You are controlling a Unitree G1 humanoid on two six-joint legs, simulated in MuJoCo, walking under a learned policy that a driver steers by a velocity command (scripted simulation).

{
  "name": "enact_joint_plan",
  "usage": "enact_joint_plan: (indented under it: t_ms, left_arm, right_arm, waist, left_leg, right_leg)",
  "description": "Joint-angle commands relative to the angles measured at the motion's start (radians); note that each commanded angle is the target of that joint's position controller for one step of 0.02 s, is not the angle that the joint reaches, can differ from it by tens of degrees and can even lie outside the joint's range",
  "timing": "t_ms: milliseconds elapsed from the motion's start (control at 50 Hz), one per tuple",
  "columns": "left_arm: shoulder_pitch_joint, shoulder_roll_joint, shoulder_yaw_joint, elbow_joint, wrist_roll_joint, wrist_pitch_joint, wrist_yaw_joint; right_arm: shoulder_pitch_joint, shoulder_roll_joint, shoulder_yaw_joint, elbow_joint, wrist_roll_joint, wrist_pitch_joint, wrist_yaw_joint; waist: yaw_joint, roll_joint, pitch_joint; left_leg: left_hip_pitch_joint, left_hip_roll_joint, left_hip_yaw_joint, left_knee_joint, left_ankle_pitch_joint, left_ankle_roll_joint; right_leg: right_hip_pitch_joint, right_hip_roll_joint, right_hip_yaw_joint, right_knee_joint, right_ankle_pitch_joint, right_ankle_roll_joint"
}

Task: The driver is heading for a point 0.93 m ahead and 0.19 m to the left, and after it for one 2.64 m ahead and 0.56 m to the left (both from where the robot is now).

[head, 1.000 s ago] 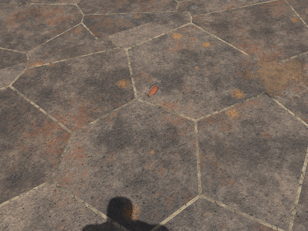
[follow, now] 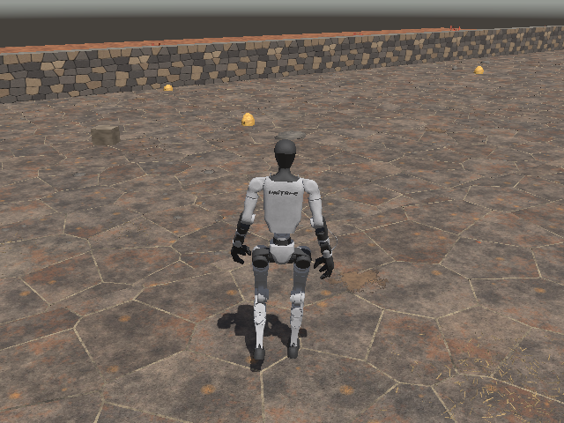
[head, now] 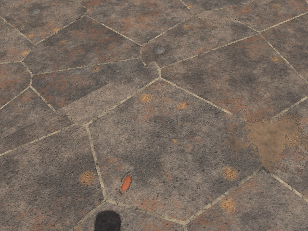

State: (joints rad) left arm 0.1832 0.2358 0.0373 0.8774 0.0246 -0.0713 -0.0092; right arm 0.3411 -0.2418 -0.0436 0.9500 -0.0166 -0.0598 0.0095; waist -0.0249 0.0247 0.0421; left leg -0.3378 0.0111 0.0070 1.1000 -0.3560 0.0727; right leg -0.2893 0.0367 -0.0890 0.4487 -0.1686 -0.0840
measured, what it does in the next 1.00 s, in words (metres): walks ahead: left foot, then right foot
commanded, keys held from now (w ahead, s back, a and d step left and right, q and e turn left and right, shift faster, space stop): w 0.98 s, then q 0.02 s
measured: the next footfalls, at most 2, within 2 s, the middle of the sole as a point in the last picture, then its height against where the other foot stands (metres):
left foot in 0.42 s outside the picture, level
right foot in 0.98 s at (178, 185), level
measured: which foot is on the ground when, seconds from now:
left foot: up 0.00-0.40, down 0.42-1.00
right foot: down 0.00-0.44, up 0.46-0.96, down 0.98-1.00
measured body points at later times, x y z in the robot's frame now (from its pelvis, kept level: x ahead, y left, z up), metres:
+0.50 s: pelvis +0.27 +0.04 -0.01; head +0.30 +0.05 +0.44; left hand +0.23 +0.29 -0.16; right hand +0.42 -0.21 -0.13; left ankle +0.35 +0.11 -0.74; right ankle +0.09 -0.07 -0.66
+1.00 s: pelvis +0.54 +0.01 -0.02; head +0.57 +0.00 +0.43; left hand +0.73 +0.24 -0.12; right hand +0.46 -0.22 -0.16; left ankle +0.36 +0.11 -0.72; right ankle +0.65 -0.06 -0.74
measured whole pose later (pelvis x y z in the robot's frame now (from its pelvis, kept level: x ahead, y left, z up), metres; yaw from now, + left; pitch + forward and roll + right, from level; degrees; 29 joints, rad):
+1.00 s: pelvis +0.54 +0.01 -0.02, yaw +0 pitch +0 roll +1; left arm 0.02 0.20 0.03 0.87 0.04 -0.08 -0.01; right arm 0.45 -0.20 -0.03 1.07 -0.01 -0.07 -0.01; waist -0.05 0.00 0.06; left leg 0.04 -0.02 0.08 0.53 -0.44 0.05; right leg -0.44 0.00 -0.10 0.53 -0.09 -0.10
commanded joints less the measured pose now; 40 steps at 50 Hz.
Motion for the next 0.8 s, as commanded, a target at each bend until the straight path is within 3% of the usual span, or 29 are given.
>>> enact_joint_plan:
  t_ms: [20,80,180,300,360,380,400,420,440,460,480,500,520,540,580,620,700,800]
  left_arm:
    - [0.092,0.08,0.018,0.005,-0.011,-0.023,0.006]
    - [0.149,0.108,0.025,0.041,-0.02,-0.037,0.006]
    - [0.229,0.1,0.02,0.082,-0.019,-0.031,0.005]
    - [0.319,0.11,0.019,0.133,-0.007,-0.026,0.015]
    - [0.297,0.127,0.023,0.145,-0.001,-0.021,0.024]
    - [0.279,0.136,0.026,0.146,0.001,-0.02,0.026]
    - [0.262,0.141,0.027,0.147,-0.001,-0.016,0.025]
    - [0.255,0.128,0.021,0.14,-0.006,-0.015,0.024]
    - [0.291,0.062,0.003,0.102,-0.028,-0.016,0.019]
    - [0.366,0.048,0.01,0.11,-0.039,-0.017,0.011]
    - [0.278,0.115,0.027,0.101,-0.014,-0.011,0.015]
    - [0.2,0.1,0.026,0.081,-0.011,-0.016,0.008]
    - [0.179,0.074,0.022,0.079,-0.014,-0.016,0.005]
    - [0.176,0.063,0.022,0.078,0.002,-0.004,0.001]
    - [0.202,0.035,0.018,0.091,0.014,0.019,-0.01]
    - [0.158,0.032,0.018,0.076,0.013,0.03,-0.017]
    - [-0.022,0.039,0.015,0.015,0.008,0.036,-0.022]
    - [-0.182,0.019,0.0,-0.037,-0.001,0.029,-0.023]
  right_arm:
    - [0.05,-0.056,-0.013,-0.038,-0.019,0.013,0.014]
    - [-0.025,-0.052,-0.014,-0.061,-0.022,0.029,0.025]
    - [-0.222,-0.044,-0.004,-0.123,-0.014,0.028,0.027]
    - [-0.376,-0.043,0.008,-0.178,-0.009,0.019,0.022]
    - [-0.349,-0.06,0.001,-0.181,-0.009,0.007,0.016]
    - [-0.286,-0.071,-0.006,-0.162,-0.01,0.002,0.01]
    - [-0.157,-0.085,-0.016,-0.119,-0.013,-0.005,0.002]
    - [0.022,-0.121,-0.033,-0.06,-0.027,-0.016,-0.008]
    - [0.174,-0.223,-0.059,-0.037,-0.051,-0.021,-0.02]
    - [0.162,-0.26,-0.071,-0.03,-0.024,-0.006,-0.01]
    - [0.038,-0.209,-0.062,-0.051,0.004,0.002,-0.004]
    - [-0.049,-0.135,-0.043,-0.066,0.007,-0.002,-0.001]
    - [-0.086,-0.086,-0.029,-0.062,0.002,-0.008,0.001]
    - [-0.088,-0.062,-0.02,-0.047,0.004,-0.016,-0.003]
    - [-0.054,-0.053,-0.015,-0.02,0.003,-0.032,-0.005]
    - [-0.01,-0.08,-0.02,0.003,0.008,-0.044,-0.006]
    - [0.061,-0.08,-0.017,0.03,0.009,-0.042,-0.006]
    - [0.14,-0.082,-0.013,0.06,0.006,-0.041,-0.011]
  waist:
    - [0.002,-0.099,-0.037]
    - [-0.003,-0.082,-0.009]
    - [0.037,-0.075,0.04]
    - [0.079,-0.087,0.064]
    - [0.046,-0.093,0.052]
    - [0.015,-0.1,0.018]
    - [-0.041,-0.088,-0.047]
    - [-0.107,-0.054,-0.147]
    - [-0.129,0.091,-0.285]
    - [-0.079,0.251,-0.367]
    - [-0.043,0.086,-0.215]
    - [-0.024,0.024,-0.095]
    - [0.007,-0.002,-0.03]
    - [0.033,0.02,-0.004]
    - [0.055,0.036,-0.013]
    - [0.061,0.028,-0.002]
    - [0.025,0.025,0.046]
    - [-0.02,0.037,0.056]
  left_leg:
    - [-0.175,0.075,-0.036,0.005,0.07,-0.017]
    - [-0.246,0.094,-0.013,-0.05,0.143,-0.044]
    - [-0.331,0.104,0.024,-0.264,0.296,-0.07]
    - [-0.305,0.06,0.063,-0.472,0.327,-0.033]
    - [-0.222,0.025,0.075,-0.535,0.23,0.013]
    - [-0.128,-0.006,0.088,-0.554,0.192,0.031]
    - [0.023,-0.04,0.104,-0.605,0.199,0.053]
    - [0.271,-0.005,0.063,-0.632,0.229,0.085]
    - [0.554,0.266,-0.274,-0.659,0.128,0.158]
    - [0.668,0.425,-0.704,-0.818,0.119,0.267]
    - [0.54,0.376,-0.584,-0.831,0.048,0.236]
    - [0.391,0.338,-0.447,-0.861,0.065,0.212]
    - [0.28,0.287,-0.346,-0.903,0.127,0.173]
    - [0.211,0.245,-0.273,-0.923,0.193,0.143]
    - [0.166,0.21,-0.195,-0.945,0.299,0.132]
    - [0.175,0.2,-0.15,-0.969,0.347,0.141]
    - [0.227,0.175,-0.097,-1.005,0.386,0.136]
    - [0.309,0.165,-0.044,-0.984,0.508,0.119]
  right_leg:
    - [0.162,-0.256,0.287,-0.283,0.14,-0.112]
    - [0.167,-0.243,0.229,-0.327,0.189,-0.128]
    - [0.214,-0.211,0.162,-0.349,0.259,-0.119]
    - [0.351,-0.241,0.132,-0.306,0.397,-0.112]
    - [0.411,-0.266,0.118,-0.217,0.592,-0.095]
    - [0.412,-0.261,0.105,-0.138,0.731,-0.082]
    - [0.397,-0.238,0.083,0.014,0.811,-0.067]
    - [0.275,-0.195,0.051,0.226,0.695,-0.047]
    - [0.004,-0.103,-0.003,0.571,0.277,-0.014]
    - [-0.248,0.066,0.063,0.842,-0.357,0.003]
    - [-0.333,-0.019,0.154,0.889,-0.291,-0.013]
    - [-0.34,-0.059,0.148,0.849,-0.206,-0.014]
    - [-0.301,-0.096,0.141,0.775,-0.153,-0.013]
    - [-0.256,-0.119,0.141,0.718,-0.13,-0.003]
    - [-0.198,-0.122,0.121,0.681,-0.103,0.016]
    - [-0.245,-0.134,0.102,0.636,-0.06,0.034]
    - [-0.368,-0.157,0.07,0.466,0.073,0.068]
    - [-0.338,-0.12,0.023,0.232,0.174,0.065]
Velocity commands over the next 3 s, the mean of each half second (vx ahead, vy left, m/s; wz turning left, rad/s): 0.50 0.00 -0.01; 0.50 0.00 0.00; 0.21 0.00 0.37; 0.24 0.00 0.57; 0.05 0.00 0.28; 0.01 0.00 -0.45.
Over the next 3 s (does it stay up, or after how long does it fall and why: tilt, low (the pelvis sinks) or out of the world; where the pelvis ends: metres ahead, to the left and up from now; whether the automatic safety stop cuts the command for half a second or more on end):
stays up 0.82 0.01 0.01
